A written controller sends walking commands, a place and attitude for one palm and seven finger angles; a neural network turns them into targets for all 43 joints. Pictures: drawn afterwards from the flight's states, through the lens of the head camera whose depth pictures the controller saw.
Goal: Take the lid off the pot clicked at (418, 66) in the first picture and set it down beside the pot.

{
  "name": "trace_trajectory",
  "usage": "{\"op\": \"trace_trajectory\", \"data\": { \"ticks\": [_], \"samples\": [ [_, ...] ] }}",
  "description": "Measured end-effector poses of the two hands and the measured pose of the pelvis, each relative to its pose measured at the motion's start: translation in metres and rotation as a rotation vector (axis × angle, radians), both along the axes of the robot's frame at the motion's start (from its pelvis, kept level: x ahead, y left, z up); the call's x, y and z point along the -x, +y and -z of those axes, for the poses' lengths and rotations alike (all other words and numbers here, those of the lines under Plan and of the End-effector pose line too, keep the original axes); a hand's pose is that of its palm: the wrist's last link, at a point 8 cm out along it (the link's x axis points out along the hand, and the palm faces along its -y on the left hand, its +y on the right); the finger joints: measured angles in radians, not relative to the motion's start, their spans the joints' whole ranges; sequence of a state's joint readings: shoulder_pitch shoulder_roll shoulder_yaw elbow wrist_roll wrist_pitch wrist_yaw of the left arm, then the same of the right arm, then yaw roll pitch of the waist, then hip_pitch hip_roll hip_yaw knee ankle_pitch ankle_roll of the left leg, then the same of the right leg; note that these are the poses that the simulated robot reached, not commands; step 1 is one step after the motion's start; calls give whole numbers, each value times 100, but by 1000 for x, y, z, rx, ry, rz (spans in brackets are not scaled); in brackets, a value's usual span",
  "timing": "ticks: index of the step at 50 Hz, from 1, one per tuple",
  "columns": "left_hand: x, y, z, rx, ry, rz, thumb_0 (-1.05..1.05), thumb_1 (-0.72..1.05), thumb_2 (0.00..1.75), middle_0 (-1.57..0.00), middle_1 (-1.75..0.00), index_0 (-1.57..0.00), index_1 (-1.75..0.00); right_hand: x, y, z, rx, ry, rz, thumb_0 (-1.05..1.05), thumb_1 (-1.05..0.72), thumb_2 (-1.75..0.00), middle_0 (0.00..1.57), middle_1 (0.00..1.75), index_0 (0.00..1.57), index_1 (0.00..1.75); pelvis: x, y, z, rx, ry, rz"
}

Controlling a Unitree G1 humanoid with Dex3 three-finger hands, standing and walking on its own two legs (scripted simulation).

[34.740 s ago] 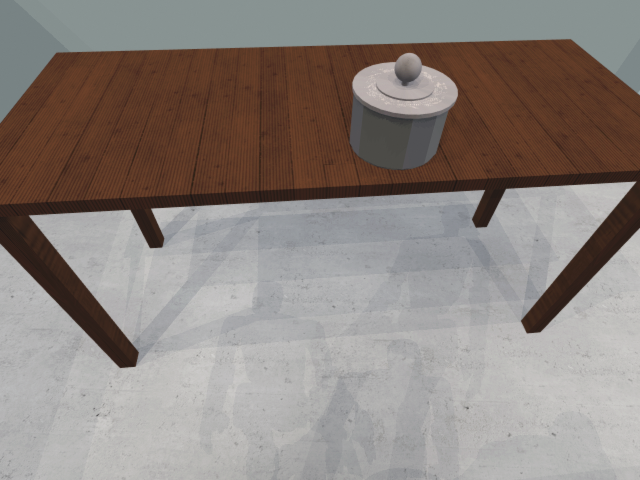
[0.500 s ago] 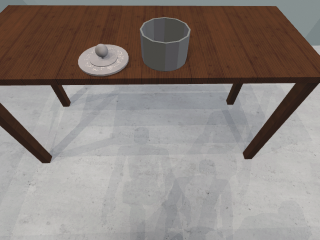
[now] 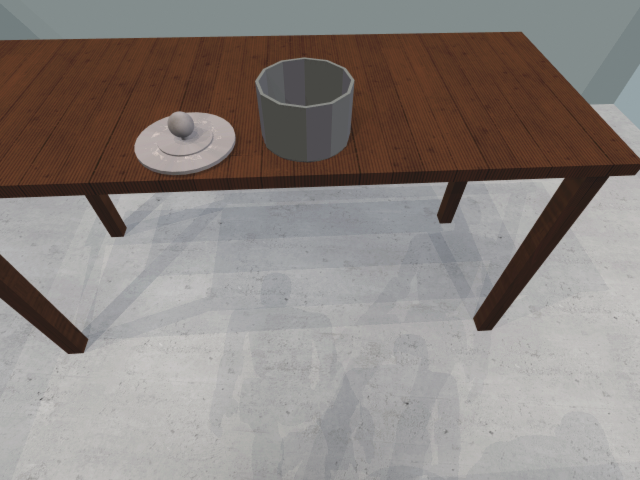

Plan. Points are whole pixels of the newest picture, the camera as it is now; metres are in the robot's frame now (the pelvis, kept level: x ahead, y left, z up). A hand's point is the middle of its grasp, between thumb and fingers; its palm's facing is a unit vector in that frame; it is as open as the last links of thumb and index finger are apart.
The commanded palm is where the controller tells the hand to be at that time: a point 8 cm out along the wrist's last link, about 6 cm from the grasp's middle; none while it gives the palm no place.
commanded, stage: let the arm hang, fingers relaxed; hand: left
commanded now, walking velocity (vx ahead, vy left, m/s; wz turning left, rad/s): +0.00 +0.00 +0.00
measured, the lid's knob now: (181, 124) +0.70 +0.29 +0.04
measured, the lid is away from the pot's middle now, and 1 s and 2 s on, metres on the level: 0.24 0.24 0.24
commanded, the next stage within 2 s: look to check the result in 0.60 s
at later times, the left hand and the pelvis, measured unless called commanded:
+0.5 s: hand out of the picture +0.02 +0.16 -0.17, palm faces +0.03 -0.98 -0.21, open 7.3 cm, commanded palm none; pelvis +0.01 -0.01 +0.00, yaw -1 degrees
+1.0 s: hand out of the picture +0.02 +0.16 -0.17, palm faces +0.02 -0.98 -0.21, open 7.3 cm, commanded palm none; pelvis +0.01 -0.01 +0.00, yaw -1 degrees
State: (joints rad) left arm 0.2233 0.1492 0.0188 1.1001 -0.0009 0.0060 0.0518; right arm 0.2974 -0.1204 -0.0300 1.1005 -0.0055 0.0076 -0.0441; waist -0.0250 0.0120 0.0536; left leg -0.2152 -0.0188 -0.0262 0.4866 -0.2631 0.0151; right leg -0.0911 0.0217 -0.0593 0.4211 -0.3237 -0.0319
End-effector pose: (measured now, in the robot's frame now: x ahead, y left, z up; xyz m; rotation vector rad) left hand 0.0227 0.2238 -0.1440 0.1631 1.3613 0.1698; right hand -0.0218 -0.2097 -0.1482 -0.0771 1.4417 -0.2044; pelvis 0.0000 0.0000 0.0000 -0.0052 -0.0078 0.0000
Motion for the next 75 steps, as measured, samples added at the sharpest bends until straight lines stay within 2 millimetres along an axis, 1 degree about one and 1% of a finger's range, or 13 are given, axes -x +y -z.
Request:
{"op": "trace_trajectory", "data": {
  "ticks": [11,20,42,62,75],
  "samples": [
    [8,-7,0,5,43,-11,1,92,90,-20,-30,-20,-30,-11,-6,1,7,-4,-2,1,-92,-90,20,30,20,30,-8,-3,0,-4,0,6],
    [11,-12,0,8,55,-14,1,92,90,-20,-30,-20,-30,-14,-8,1,6,-5,-1,1,-92,-90,20,30,20,30,-11,-5,0,-7,-3,10],
    [7,-18,-2,0,43,-8,1,92,90,-20,-30,-20,-30,-5,-9,2,-11,8,18,0,-91,-90,20,30,20,30,-11,-13,-1,-9,-7,18],
    [16,-25,-1,12,58,-10,1,92,90,-20,-30,-20,-30,0,-10,2,-13,13,27,0,-91,-90,20,30,20,30,-9,-16,-1,-8,-9,24],
    [21,-25,0,20,66,-14,1,92,90,-20,-30,-20,-30,3,-7,1,-14,15,26,0,-91,-90,20,30,20,30,-7,-14,-1,-7,-10,22]
  ]
}}
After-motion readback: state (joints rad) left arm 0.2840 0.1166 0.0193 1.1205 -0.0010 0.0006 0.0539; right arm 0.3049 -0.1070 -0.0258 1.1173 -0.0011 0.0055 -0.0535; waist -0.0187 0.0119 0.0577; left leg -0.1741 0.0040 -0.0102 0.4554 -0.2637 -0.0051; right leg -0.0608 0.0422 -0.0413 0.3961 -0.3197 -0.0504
